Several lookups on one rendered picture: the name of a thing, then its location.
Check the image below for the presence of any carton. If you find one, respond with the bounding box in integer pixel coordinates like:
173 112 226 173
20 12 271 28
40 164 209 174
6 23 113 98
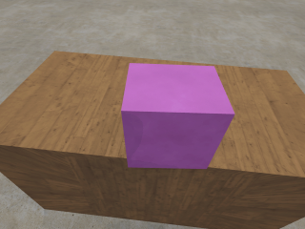
121 63 235 169

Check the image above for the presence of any pedestal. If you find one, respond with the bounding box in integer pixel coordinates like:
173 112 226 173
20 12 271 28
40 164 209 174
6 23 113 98
0 51 305 229

